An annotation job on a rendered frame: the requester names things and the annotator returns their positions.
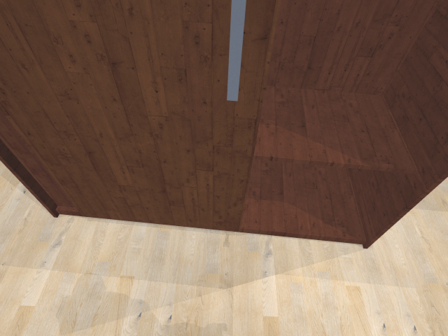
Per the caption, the wardrobe door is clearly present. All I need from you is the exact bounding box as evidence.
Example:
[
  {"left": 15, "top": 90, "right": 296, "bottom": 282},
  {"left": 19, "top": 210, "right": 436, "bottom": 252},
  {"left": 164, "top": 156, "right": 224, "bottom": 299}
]
[
  {"left": 0, "top": 0, "right": 281, "bottom": 232},
  {"left": 0, "top": 109, "right": 75, "bottom": 207}
]

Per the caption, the handle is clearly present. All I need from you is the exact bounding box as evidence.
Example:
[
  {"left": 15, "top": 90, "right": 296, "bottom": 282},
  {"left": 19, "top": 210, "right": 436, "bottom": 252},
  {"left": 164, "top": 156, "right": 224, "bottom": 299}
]
[{"left": 227, "top": 0, "right": 246, "bottom": 102}]

